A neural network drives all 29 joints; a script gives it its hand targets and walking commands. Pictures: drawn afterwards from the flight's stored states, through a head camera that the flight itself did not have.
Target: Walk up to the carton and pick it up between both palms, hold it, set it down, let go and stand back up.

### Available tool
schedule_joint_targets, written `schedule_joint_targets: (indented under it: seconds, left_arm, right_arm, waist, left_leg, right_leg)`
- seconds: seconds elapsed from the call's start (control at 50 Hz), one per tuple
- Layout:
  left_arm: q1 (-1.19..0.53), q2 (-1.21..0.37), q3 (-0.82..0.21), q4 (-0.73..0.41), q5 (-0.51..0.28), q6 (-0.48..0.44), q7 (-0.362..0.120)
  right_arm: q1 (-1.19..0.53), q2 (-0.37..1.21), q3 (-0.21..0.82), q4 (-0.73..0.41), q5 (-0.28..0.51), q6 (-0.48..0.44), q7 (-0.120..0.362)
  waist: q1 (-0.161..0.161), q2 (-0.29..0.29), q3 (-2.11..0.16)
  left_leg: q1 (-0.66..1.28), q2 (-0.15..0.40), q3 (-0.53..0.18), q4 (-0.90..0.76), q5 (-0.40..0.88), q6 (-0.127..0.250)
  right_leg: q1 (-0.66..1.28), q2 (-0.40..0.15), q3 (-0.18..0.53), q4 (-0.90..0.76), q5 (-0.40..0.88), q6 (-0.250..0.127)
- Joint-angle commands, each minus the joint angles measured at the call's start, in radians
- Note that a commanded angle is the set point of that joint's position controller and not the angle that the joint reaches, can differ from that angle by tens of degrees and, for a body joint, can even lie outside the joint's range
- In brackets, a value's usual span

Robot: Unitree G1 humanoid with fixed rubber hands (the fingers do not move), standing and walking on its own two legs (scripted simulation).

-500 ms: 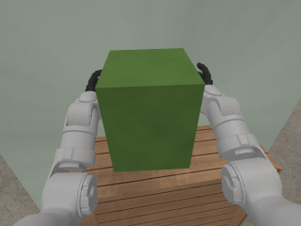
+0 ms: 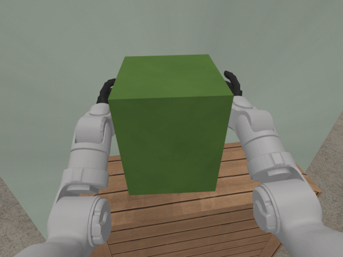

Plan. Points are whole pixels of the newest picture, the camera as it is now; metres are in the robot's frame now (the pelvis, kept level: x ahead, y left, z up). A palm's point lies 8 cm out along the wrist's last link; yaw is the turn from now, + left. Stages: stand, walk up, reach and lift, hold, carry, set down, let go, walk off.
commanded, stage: set down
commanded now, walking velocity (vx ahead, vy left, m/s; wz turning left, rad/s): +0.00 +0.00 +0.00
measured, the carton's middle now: (169, 123) +0.37 +0.01 +0.20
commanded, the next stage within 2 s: none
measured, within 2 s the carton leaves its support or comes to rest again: neither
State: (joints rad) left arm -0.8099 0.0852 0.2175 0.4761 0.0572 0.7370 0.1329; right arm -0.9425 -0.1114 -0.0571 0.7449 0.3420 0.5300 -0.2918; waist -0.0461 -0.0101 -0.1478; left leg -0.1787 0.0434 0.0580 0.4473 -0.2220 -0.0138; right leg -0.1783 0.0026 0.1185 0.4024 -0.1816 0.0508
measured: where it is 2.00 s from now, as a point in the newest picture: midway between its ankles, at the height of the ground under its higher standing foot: outside the picture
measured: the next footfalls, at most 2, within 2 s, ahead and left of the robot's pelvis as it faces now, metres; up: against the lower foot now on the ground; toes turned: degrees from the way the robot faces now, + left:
none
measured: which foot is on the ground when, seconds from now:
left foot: down 0.00-1.00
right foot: down 0.00-1.00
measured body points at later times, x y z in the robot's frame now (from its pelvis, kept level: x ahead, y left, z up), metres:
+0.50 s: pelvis +0.01 +0.00 +0.00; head -0.02 +0.00 +0.45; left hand +0.44 +0.15 +0.22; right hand +0.44 -0.15 +0.22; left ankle +0.01 +0.12 -0.74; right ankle +0.03 -0.15 -0.74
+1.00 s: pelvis +0.03 +0.00 +0.00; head +0.00 +0.02 +0.45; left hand +0.45 +0.16 +0.18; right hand +0.45 -0.13 +0.19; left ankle +0.01 +0.12 -0.74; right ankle +0.03 -0.15 -0.74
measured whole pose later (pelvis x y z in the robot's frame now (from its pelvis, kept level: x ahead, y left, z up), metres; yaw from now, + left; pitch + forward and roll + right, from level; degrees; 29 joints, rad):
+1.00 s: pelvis +0.03 +0.00 +0.00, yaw +0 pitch -3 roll +0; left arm -0.83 0.05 0.34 0.70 0.20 0.31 0.04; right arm -0.89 -0.03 -0.15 0.85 0.07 0.16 -0.19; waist -0.04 -0.04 -0.01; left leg -0.10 0.03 0.06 0.37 -0.22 -0.01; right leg -0.10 -0.01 0.12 0.34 -0.19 0.05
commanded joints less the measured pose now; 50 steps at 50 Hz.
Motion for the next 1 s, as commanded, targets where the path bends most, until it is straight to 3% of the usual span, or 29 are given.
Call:
schedule_joint_targets:
  seconds: [0.0,0.1,0.18,0.22,0.28,0.36,0.48,0.58,0.66,0.74,0.88,0.98]
  left_arm:
    - [-0.894,-0.773,-0.325,-0.222,-0.058,-0.088,-0.15]
    - [-0.96,-0.741,-0.228,-0.128,0.004,-0.149,-0.173]
    - [-0.919,-0.647,-0.076,0.107,0.094,-0.218,-0.227]
    - [-0.865,-0.611,-0.015,0.195,0.14,-0.254,-0.248]
    - [-0.792,-0.576,0.021,0.254,0.173,-0.301,-0.265]
    - [-0.763,-0.595,-0.037,0.209,0.161,-0.351,-0.26]
    - [-0.695,-0.648,-0.172,0.113,0.11,-0.4,-0.233]
    - [-0.679,-0.688,-0.266,0.025,0.063,-0.412,-0.213]
    - [-0.685,-0.697,-0.296,-0.003,0.044,-0.412,-0.205]
    - [-0.688,-0.683,-0.269,0.039,0.062,-0.414,-0.207]
    - [-0.713,-0.643,-0.165,0.164,0.123,-0.43,-0.221]
    - [-0.749,-0.627,-0.129,0.193,0.142,-0.478,-0.221]
  right_arm:
    - [-0.855,0.796,0.409,-0.339,0.169,-0.001,0.145]
    - [-0.871,0.748,0.285,-0.218,0.057,-0.083,0.164]
    - [-0.808,0.706,0.126,-0.037,-0.093,-0.192,0.199]
    - [-0.777,0.697,0.068,0.003,-0.17,-0.242,0.216]
    - [-0.749,0.7,0.073,0.006,-0.223,-0.3,0.227]
    - [-0.741,0.717,0.133,-0.038,-0.23,-0.367,0.228]
    - [-0.724,0.715,0.258,-0.158,-0.177,-0.426,0.214]
    - [-0.706,0.725,0.33,-0.232,-0.135,-0.436,0.197]
    - [-0.684,0.725,0.328,-0.233,-0.129,-0.434,0.191]
    - [-0.66,0.716,0.281,-0.165,-0.152,-0.428,0.199]
    - [-0.665,0.685,0.154,-0.038,-0.234,-0.44,0.232]
    - [-0.665,0.698,0.114,0.006,-0.285,-0.468,0.255]
  waist:
    - [-0.012,0.052,-0.325]
    - [-0.016,0.04,-0.236]
    - [-0.003,0.021,-0.116]
    - [0.01,-0.001,-0.117]
    - [0.03,-0.036,-0.136]
    - [0.034,-0.042,-0.233]
    - [0.031,-0.025,-0.391]
    - [0.018,-0.013,-0.425]
    - [0.007,0.005,-0.407]
    - [0.002,0.029,-0.347]
    - [0.018,0.037,-0.239]
    - [0.034,0.039,-0.272]
  left_leg:
    - [0.174,-0.093,-0.102,-0.089,0.289,-0.018]
    - [0.139,-0.091,-0.092,-0.125,0.143,-0.012]
    - [0.097,-0.087,-0.062,-0.178,-0.043,0.012]
    - [0.106,-0.086,-0.045,-0.191,-0.048,0.021]
    - [0.137,-0.089,-0.023,-0.184,0.036,0.026]
    - [0.196,-0.09,-0.014,-0.146,0.202,0.006]
    - [0.263,-0.089,-0.019,-0.07,0.463,-0.033]
    - [0.289,-0.088,-0.029,-0.034,0.572,-0.053]
    - [0.291,-0.087,-0.031,-0.034,0.567,-0.061]
    - [0.271,-0.083,-0.025,-0.058,0.503,-0.06]
    - [0.204,-0.071,-0.009,-0.112,0.342,-0.044]
    - [0.187,-0.068,0.004,-0.114,0.357,-0.042]
  right_leg:
    - [0.147,0.094,-0.123,-0.137,0.195,-0.038]
    - [0.121,0.079,-0.136,-0.156,0.077,-0.034]
    - [0.106,0.052,-0.152,-0.18,-0.09,-0.03]
    - [0.138,0.045,-0.161,-0.18,-0.088,-0.027]
    - [0.192,0.041,-0.162,-0.173,0.01,-0.018]
    - [0.239,0.051,-0.167,-0.159,0.153,-0.012]
    - [0.309,0.07,-0.162,-0.135,0.371,-0.018]
    - [0.304,0.081,-0.162,-0.134,0.434,-0.02]
    - [0.273,0.084,-0.167,-0.144,0.399,-0.021]
    - [0.242,0.081,-0.17,-0.159,0.323,-0.026]
    - [0.202,0.068,-0.178,-0.172,0.174,-0.032]
    - [0.225,0.062,-0.18,-0.154,0.199,-0.031]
